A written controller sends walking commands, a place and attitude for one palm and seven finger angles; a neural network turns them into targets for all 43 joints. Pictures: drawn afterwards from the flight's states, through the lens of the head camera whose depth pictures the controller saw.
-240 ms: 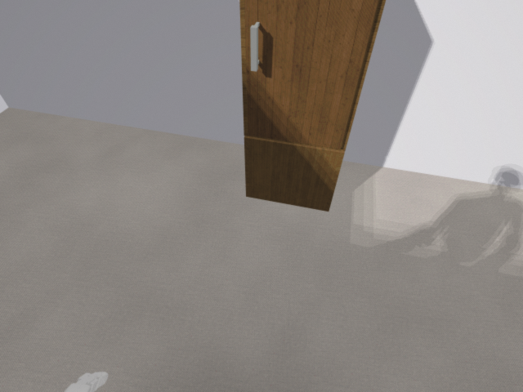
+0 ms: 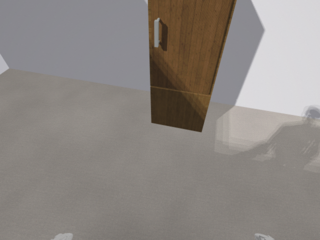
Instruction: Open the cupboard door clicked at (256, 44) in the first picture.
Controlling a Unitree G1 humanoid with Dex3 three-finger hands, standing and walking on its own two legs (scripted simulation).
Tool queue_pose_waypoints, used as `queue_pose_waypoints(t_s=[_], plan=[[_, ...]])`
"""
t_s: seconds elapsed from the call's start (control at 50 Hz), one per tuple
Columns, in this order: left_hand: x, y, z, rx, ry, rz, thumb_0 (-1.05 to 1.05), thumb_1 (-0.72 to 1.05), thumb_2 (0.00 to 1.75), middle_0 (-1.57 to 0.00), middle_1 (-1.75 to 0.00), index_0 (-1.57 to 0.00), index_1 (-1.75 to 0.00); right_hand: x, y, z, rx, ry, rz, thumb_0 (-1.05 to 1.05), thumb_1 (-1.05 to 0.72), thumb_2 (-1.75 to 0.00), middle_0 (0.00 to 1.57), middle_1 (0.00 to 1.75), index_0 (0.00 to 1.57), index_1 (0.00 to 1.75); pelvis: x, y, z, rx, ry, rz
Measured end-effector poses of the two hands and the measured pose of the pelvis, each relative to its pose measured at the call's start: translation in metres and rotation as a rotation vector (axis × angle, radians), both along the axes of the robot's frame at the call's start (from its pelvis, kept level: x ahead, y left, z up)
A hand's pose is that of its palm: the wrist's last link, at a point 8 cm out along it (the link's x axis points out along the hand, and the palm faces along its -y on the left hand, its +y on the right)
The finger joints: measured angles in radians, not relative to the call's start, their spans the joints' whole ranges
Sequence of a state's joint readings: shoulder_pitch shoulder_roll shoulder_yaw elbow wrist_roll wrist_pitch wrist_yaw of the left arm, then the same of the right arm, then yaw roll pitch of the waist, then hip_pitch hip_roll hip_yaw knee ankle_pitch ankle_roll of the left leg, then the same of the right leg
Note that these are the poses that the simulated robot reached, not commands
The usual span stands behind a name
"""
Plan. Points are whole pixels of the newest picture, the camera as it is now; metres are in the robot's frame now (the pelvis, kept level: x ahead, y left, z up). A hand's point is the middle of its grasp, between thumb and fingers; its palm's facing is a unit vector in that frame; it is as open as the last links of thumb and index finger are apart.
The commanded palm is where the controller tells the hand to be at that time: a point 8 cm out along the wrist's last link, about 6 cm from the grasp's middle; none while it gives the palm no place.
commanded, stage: stand and wait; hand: left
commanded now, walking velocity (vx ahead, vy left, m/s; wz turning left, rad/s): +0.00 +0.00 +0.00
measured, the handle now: (157, 32) +1.12 +0.09 +0.03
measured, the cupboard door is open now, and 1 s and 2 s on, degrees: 0 0 0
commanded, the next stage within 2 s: look at it before walking up in 0.68 s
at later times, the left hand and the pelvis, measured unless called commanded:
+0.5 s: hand out of the picture +0.05 +0.23 -0.15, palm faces -0.03 -0.94 -0.34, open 7.4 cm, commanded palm none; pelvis -0.02 -0.02 +0.00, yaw +0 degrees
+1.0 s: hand out of the picture +0.05 +0.22 -0.15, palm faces -0.04 -0.94 -0.33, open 7.4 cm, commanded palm none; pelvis -0.02 -0.02 +0.01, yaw -1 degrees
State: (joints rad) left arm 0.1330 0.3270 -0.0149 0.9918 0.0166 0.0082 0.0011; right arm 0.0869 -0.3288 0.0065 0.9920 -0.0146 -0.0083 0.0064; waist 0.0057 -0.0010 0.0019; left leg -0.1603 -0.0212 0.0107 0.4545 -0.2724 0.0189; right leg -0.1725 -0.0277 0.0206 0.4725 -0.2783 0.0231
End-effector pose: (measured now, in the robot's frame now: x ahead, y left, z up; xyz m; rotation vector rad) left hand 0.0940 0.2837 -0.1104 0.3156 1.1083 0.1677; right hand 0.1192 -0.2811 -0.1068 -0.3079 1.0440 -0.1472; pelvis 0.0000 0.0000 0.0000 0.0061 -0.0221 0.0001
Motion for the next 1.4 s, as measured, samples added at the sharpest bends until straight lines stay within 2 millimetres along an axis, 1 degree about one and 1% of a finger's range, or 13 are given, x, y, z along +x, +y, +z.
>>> queue_pose_waypoints(t_s=[0.1, 0.28, 0.44, 0.58, 0.78, 0.96, 1.14, 1.4], plan=[[-0.016, -0.004, -0.003, -0.002, 0.039, 0.014, 0.01, 0.91, 0.89, -0.21, -0.3, -0.2, -0.3, -0.013, -0.007, -0.002, -0.005, 0.038, -0.013, 0.0, -0.9, -0.9, 0.2, 0.3, 0.21, 0.3, -0.003, -0.005, 0.001, 0.0, -0.002, 0.0], [-0.04, -0.006, -0.005, 0.006, 0.095, 0.032, 0.01, 0.91, 0.89, -0.21, -0.3, -0.2, -0.3, -0.046, -0.023, -0.006, -0.018, 0.116, -0.049, 0.0, -0.9, -0.9, 0.2, 0.3, 0.21, 0.3, -0.01, -0.012, 0.003, -0.001, -0.01, -0.001], [-0.046, -0.008, -0.002, 0.013, 0.101, 0.031, 0.01, 0.91, 0.89, -0.21, -0.3, -0.2, -0.3, -0.068, -0.03, -0.009, -0.016, 0.156, -0.068, 0.0, -0.9, -0.9, 0.2, 0.3, 0.21, 0.3, -0.016, -0.016, 0.005, -0.001, -0.014, -0.003], [-0.045, -0.012, 0.0, 0.014, 0.091, 0.022, 0.01, 0.91, 0.89, -0.21, -0.3, -0.2, -0.3, -0.079, -0.031, -0.011, -0.006, 0.172, -0.075, 0.0, -0.9, -0.9, 0.2, 0.3, 0.21, 0.3, -0.021, -0.019, 0.005, -0.001, -0.012, -0.006], [-0.042, -0.016, -0.001, 0.007, 0.079, 0.015, 0.01, 0.91, 0.89, -0.21, -0.3, -0.2, -0.3, -0.083, -0.03, -0.011, -0.002, 0.172, -0.08, 0.0, -0.9, -0.9, 0.2, 0.3, 0.21, 0.3, -0.023, -0.02, 0.006, -0.002, -0.011, -0.008], [-0.045, -0.016, -0.003, 0.001, 0.093, 0.015, 0.01, 0.91, 0.89, -0.21, -0.3, -0.2, -0.3, -0.081, -0.03, -0.009, -0.007, 0.171, -0.08, 0.0, -0.9, -0.9, 0.2, 0.3, 0.21, 0.3, -0.023, -0.019, 0.006, -0.003, -0.007, -0.01], [-0.048, -0.012, -0.004, 0.002, 0.108, 0.021, 0.01, 0.91, 0.89, -0.21, -0.3, -0.2, -0.3, -0.076, -0.028, -0.008, -0.011, 0.168, -0.079, 0.0, -0.9, -0.9, 0.2, 0.3, 0.21, 0.3, -0.02, -0.017, 0.006, -0.004, -0.006, -0.011], [-0.045, -0.008, -0.003, 0.006, 0.107, 0.023, 0.01, 0.91, 0.89, -0.21, -0.3, -0.2, -0.3, -0.067, -0.025, -0.007, -0.008, 0.157, -0.07, 0.0, -0.9, -0.9, 0.2, 0.3, 0.21, 0.3, -0.017, -0.015, 0.007, -0.003, -0.005, -0.01]])
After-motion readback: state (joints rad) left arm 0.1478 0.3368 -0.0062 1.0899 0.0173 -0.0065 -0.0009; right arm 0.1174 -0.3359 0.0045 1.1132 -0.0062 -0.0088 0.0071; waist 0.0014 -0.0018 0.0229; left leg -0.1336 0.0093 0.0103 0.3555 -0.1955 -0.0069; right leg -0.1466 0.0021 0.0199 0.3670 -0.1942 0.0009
